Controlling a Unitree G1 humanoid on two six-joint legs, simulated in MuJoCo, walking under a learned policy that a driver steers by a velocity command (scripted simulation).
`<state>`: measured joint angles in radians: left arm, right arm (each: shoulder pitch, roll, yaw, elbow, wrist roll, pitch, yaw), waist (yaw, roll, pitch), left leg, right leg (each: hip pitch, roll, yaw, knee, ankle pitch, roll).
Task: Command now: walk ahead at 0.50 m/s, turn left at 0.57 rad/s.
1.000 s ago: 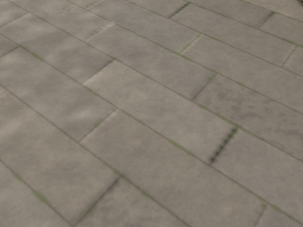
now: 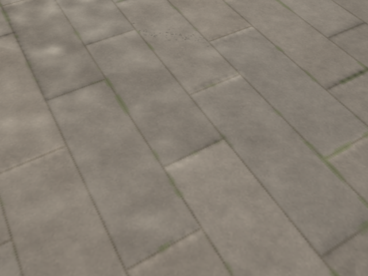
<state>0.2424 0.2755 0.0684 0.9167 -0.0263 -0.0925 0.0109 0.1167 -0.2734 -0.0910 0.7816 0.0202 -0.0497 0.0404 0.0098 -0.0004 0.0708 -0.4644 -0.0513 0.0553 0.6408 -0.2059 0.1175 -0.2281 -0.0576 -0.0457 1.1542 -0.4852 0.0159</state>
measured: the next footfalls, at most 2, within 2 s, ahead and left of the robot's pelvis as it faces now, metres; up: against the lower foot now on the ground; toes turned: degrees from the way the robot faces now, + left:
right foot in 0.38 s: +0.40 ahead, -0.09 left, +0.00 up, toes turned +16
left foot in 0.74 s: +0.30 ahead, +0.13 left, +0.00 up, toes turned +2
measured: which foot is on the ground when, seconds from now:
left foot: down 0.00-0.38, up 0.40-0.72, down 0.74-1.00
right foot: up 0.00-0.36, down 0.38-0.76, up 0.78-1.00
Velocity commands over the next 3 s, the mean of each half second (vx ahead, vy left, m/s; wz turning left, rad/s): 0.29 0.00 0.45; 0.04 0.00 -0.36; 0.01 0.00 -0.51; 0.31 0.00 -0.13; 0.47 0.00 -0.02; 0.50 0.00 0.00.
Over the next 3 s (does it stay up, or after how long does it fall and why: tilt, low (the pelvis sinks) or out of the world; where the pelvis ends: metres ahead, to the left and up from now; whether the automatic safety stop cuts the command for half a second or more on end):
stays up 0.90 -0.29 0.02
